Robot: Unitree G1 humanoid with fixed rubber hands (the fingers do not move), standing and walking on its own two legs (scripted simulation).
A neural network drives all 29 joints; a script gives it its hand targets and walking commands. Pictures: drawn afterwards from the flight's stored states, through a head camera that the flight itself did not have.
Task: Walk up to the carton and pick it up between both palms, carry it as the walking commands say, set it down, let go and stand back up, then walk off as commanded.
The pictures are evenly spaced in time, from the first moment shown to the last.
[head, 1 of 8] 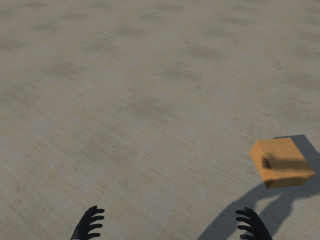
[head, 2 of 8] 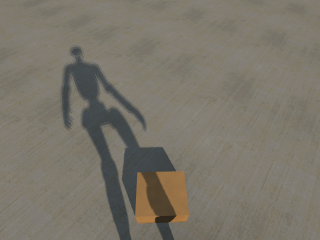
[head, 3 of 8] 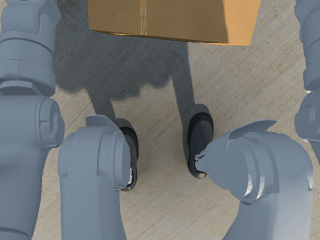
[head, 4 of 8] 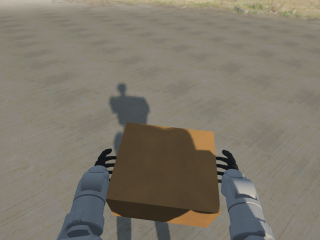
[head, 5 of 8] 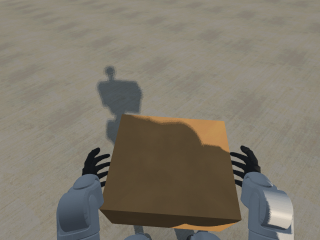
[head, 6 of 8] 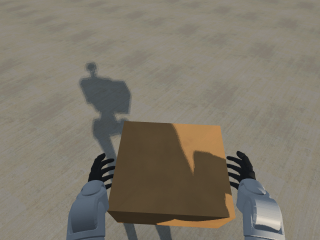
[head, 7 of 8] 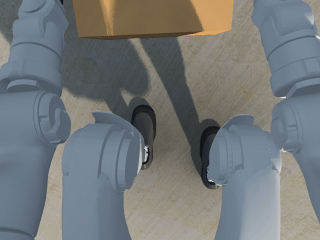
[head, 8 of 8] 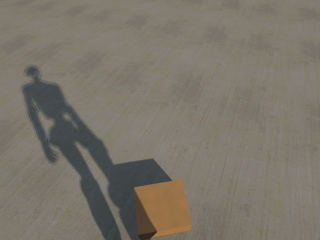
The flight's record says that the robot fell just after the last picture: no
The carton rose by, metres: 0.72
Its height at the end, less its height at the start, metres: +0.00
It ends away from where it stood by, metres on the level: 1.40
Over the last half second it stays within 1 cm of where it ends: yes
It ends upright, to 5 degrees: yes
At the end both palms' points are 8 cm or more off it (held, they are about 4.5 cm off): yes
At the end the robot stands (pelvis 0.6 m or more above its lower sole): yes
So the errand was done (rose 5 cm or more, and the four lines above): yes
